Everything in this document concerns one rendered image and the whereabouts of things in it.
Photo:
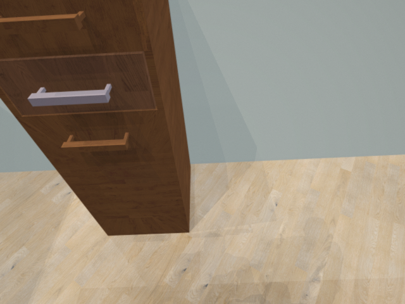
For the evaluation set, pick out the drawer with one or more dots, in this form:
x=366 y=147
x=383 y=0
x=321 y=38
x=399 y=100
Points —
x=127 y=73

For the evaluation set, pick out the cabinet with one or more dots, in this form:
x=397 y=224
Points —
x=146 y=188

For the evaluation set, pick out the handle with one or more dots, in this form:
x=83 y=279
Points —
x=43 y=98
x=88 y=146
x=40 y=24

